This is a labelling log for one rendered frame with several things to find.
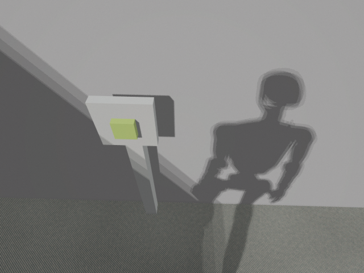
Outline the button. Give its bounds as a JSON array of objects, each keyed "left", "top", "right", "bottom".
[{"left": 110, "top": 118, "right": 138, "bottom": 139}]

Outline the panel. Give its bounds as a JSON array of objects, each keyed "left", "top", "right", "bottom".
[{"left": 85, "top": 96, "right": 159, "bottom": 214}]

